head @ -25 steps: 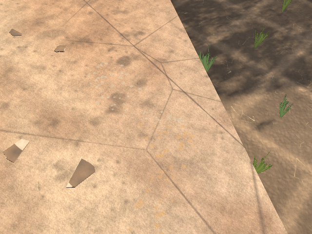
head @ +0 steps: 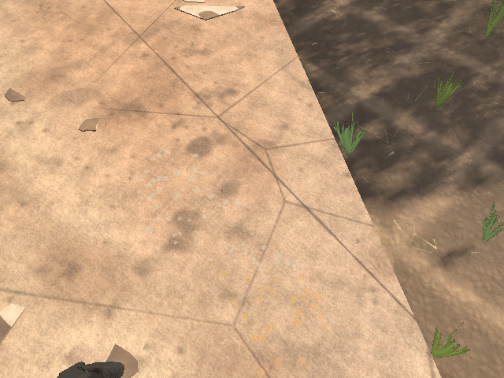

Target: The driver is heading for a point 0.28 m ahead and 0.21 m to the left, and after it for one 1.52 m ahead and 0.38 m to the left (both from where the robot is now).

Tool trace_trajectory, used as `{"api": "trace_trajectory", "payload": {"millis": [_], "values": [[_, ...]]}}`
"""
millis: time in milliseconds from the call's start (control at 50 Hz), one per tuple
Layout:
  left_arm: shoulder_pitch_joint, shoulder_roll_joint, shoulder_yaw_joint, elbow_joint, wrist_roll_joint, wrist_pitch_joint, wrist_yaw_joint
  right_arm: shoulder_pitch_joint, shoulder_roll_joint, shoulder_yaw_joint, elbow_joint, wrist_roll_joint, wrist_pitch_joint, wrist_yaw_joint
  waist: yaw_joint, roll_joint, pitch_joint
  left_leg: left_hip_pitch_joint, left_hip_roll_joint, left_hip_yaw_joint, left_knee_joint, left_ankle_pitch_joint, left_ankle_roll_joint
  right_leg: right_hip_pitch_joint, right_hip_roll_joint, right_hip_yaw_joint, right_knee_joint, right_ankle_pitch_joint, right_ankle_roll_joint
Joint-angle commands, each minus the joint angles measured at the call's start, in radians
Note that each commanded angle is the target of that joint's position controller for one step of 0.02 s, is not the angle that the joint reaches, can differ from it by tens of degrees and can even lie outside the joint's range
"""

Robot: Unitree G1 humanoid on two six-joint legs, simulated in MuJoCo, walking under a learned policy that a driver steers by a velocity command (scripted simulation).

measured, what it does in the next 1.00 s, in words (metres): walks ahead, turning left: left foot, then right foot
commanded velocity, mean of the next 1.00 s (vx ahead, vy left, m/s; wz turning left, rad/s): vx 0.27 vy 0.00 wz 0.44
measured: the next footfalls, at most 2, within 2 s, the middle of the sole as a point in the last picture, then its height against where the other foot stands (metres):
left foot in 0.46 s outside the picture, level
right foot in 0.92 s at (273, 370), level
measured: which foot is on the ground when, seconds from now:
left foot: up 0.00-0.44, down 0.46-1.00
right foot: down 0.00-0.46, up 0.48-0.90, down 0.92-1.00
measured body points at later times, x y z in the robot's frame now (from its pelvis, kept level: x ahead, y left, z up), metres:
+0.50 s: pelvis +0.24 +0.05 -0.01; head +0.28 +0.08 +0.44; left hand +0.20 +0.34 -0.15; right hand +0.51 -0.14 -0.10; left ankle +0.33 +0.16 -0.73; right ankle +0.11 -0.12 -0.68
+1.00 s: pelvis +0.36 +0.06 +0.01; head +0.38 +0.06 +0.46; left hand +0.35 +0.36 -0.10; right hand +0.61 -0.10 -0.10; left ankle +0.33 +0.16 -0.72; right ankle +0.44 -0.05 -0.73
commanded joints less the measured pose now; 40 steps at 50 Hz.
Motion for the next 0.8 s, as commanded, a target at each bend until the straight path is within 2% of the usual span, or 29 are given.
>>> {"api": "trace_trajectory", "payload": {"millis": [20, 40, 60, 80, 100, 140, 180, 260, 320, 360, 400, 420, 440, 460, 480, 500, 520, 540, 560, 580, 600, 640, 700, 740, 800], "values": [[0.261, 0.144, 0.042, 0.016, -0.001, 0.007, 0.013, -0.048, -0.134, -0.027, -0.111, 0.025, -0.031, -0.001, 0.152, -0.166, -0.180, -0.586, 0.075, -0.031, 0.438, 0.041, 0.026, 0.621, -0.355, 0.488, -0.265, -0.235, -0.163], [0.199, 0.117, 0.033, 0.018, 0.005, 0.007, 0.011, -0.082, -0.119, -0.030, -0.117, 0.016, -0.025, -0.004, 0.123, -0.117, -0.105, -0.549, 0.106, -0.019, 0.398, 0.114, 0.024, 0.484, -0.315, 0.390, -0.307, -0.177, -0.146], [0.158, 0.090, 0.026, 0.019, 0.013, 0.004, 0.009, -0.081, -0.105, -0.038, -0.117, 0.008, -0.013, -0.005, 0.092, -0.134, -0.062, -0.504, 0.134, -0.027, 0.351, 0.164, 0.025, 0.394, -0.280, 0.300, -0.343, -0.121, -0.133], [0.134, 0.084, 0.026, 0.024, 0.017, 0.002, 0.008, -0.063, -0.081, -0.039, -0.117, 0.010, 0.001, -0.002, 0.069, -0.154, -0.044, -0.453, 0.148, -0.025, 0.329, 0.194, 0.024, 0.332, -0.265, 0.237, -0.372, -0.084, -0.128], [0.128, 0.085, 0.030, 0.029, 0.016, -0.002, 0.008, -0.062, -0.059, -0.037, -0.121, 0.011, 0.014, 0.000, 0.060, -0.145, -0.033, -0.437, 0.154, -0.019, 0.316, 0.210, 0.022, 0.302, -0.260, 0.191, -0.396, -0.042, -0.135], [0.138, 0.109, 0.039, 0.043, 0.015, -0.009, 0.014, -0.093, -0.048, -0.039, -0.144, 0.006, 0.030, 0.000, 0.052, -0.106, -0.011, -0.471, 0.159, -0.022, 0.277, 0.270, 0.013, 0.294, -0.264, 0.117, -0.425, 0.038, -0.149], [0.158, 0.124, 0.046, 0.058, 0.017, -0.010, 0.023, -0.133, -0.049, -0.041, -0.163, -0.003, 0.035, 0.003, 0.057, -0.077, 0.005, -0.517, 0.157, -0.035, 0.191, 0.354, 0.004, 0.323, -0.265, 0.052, -0.435, 0.104, -0.155], [0.179, 0.159, 0.056, 0.066, 0.013, 0.003, 0.037, -0.251, -0.034, -0.029, -0.200, -0.005, 0.023, 0.033, 0.088, -0.061, 0.031, -0.497, 0.143, 0.027, -0.032, 0.511, 0.003, 0.364, -0.244, -0.079, -0.446, 0.157, -0.136], [0.237, 0.182, 0.064, 0.081, 0.001, 0.018, 0.043, -0.355, -0.029, -0.018, -0.242, -0.009, 0.022, 0.052, 0.128, -0.046, 0.067, -0.510, 0.134, 0.077, -0.140, 0.510, 0.015, 0.440, -0.266, -0.129, -0.433, 0.171, -0.127], [0.240, 0.197, 0.068, 0.083, -0.005, 0.035, 0.047, -0.389, -0.038, -0.020, -0.271, -0.017, 0.022, 0.063, 0.127, -0.054, 0.081, -0.490, 0.107, 0.118, -0.199, 0.466, 0.027, 0.486, -0.271, -0.166, -0.359, 0.350, -0.111], [0.225, 0.232, 0.077, 0.078, -0.022, 0.055, 0.053, -0.353, -0.067, -0.035, -0.289, -0.022, 0.023, 0.071, 0.088, -0.091, 0.028, -0.389, 0.045, 0.172, -0.219, 0.372, 0.052, 0.522, -0.274, -0.189, -0.223, 0.674, -0.085], [0.212, 0.243, 0.081, 0.071, -0.030, 0.063, 0.056, -0.281, -0.093, -0.049, -0.278, -0.019, 0.022, 0.072, 0.048, -0.109, -0.021, -0.298, 0.003, 0.196, -0.235, 0.341, 0.072, 0.527, -0.265, -0.195, -0.111, 0.804, -0.068], [0.192, 0.244, 0.080, 0.063, -0.037, 0.069, 0.057, -0.152, -0.137, -0.073, -0.248, -0.016, 0.020, 0.068, -0.024, -0.092, -0.088, -0.133, -0.040, 0.204, -0.317, 0.415, 0.101, 0.495, -0.234, -0.211, 0.064, 0.802, -0.038], [0.212, 0.220, 0.070, 0.061, -0.027, 0.064, 0.052, -0.037, -0.206, -0.103, -0.222, -0.019, 0.023, 0.047, -0.078, -0.022, -0.158, 0.106, -0.021, 0.126, -0.391, 0.639, 0.142, 0.340, -0.182, -0.222, 0.312, 0.572, 0.028], [0.277, 0.080, 0.031, 0.024, 0.047, 0.051, 0.042, -0.045, -0.321, -0.117, -0.225, -0.023, 0.033, 0.023, 0.031, 0.263, -0.234, 0.398, 0.232, -0.217, -0.278, 1.158, 0.250, -0.016, -0.040, -0.202, 0.666, -0.451, 0.094], [0.328, 0.111, 0.022, 0.011, 0.022, 0.029, 0.029, -0.056, -0.315, -0.103, -0.282, -0.039, 0.021, 0.036, 0.024, 0.208, -0.474, 0.541, 0.403, -0.611, -0.377, 1.065, 0.448, -0.165, 0.059, 0.037, 0.891, -0.636, 0.112], [0.209, 0.174, 0.039, -0.005, -0.021, 0.021, 0.027, -0.066, -0.255, -0.088, -0.295, -0.038, 0.017, 0.044, -0.030, 0.060, -0.436, 0.490, 0.351, -0.504, -0.427, 1.017, 0.401, -0.208, 0.013, 0.114, 0.903, -0.545, 0.091], [0.156, 0.164, 0.035, -0.027, -0.028, 0.020, 0.034, -0.129, -0.214, -0.078, -0.296, -0.020, 0.010, 0.043, -0.004, 0.034, -0.303, 0.364, 0.301, -0.388, -0.446, 0.927, 0.352, -0.251, -0.018, 0.099, 0.832, -0.445, 0.075], [0.153, 0.164, 0.037, -0.011, -0.008, 0.028, 0.048, -0.188, -0.182, -0.070, -0.304, -0.011, 0.010, 0.038, 0.029, -0.022, -0.216, 0.225, 0.259, -0.324, -0.471, 0.862, 0.310, -0.227, -0.055, 0.101, 0.763, -0.377, 0.078], [0.159, 0.183, 0.045, -0.013, 0.004, 0.043, 0.058, -0.231, -0.161, -0.063, -0.315, -0.015, 0.014, 0.031, 0.062, -0.006, -0.178, 0.102, 0.237, -0.289, -0.498, 0.836, 0.296, -0.167, -0.072, 0.110, 0.709, -0.339, 0.078], [0.167, 0.191, 0.050, -0.016, 0.006, 0.059, 0.059, -0.249, -0.160, -0.060, -0.324, -0.030, 0.018, 0.027, 0.085, 0.012, -0.165, 0.015, 0.222, -0.273, -0.520, 0.820, 0.286, -0.107, -0.073, 0.111, 0.678, -0.320, 0.074], [0.200, 0.164, 0.046, -0.010, 0.008, 0.077, 0.063, -0.257, -0.165, -0.059, -0.330, -0.041, 0.017, 0.021, 0.105, 0.026, -0.177, -0.055, 0.210, -0.219, -0.527, 0.894, 0.284, -0.055, -0.061, 0.093, 0.609, -0.292, 0.083], [0.180, 0.140, 0.035, -0.016, 0.013, 0.090, 0.069, -0.241, -0.172, -0.057, -0.320, -0.035, 0.023, 0.006, 0.096, 0.046, -0.195, -0.068, 0.189, -0.174, -0.525, 0.873, 0.266, -0.048, -0.055, 0.087, 0.484, -0.212, 0.100], [0.151, 0.135, 0.031, -0.023, 0.010, 0.099, 0.068, -0.250, -0.164, -0.051, -0.317, -0.033, 0.033, -0.002, 0.084, 0.067, -0.190, -0.079, 0.168, -0.161, -0.537, 0.721, 0.241, -0.027, -0.056, 0.089, 0.399, -0.148, 0.107], [0.101, 0.137, 0.027, -0.036, 0.002, 0.106, 0.064, -0.260, -0.150, -0.040, -0.309, -0.042, 0.044, -0.005, 0.061, 0.096, -0.147, -0.112, 0.154, -0.170, -0.560, 0.495, 0.221, 0.024, -0.054, 0.088, 0.269, -0.109, 0.107]]}}
Velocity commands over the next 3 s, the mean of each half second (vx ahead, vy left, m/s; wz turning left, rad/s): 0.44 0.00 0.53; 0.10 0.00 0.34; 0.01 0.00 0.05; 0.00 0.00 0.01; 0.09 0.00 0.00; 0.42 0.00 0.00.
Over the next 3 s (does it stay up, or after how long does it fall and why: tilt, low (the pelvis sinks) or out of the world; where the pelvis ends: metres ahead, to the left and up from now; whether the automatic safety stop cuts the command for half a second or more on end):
stays up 0.59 0.18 0.01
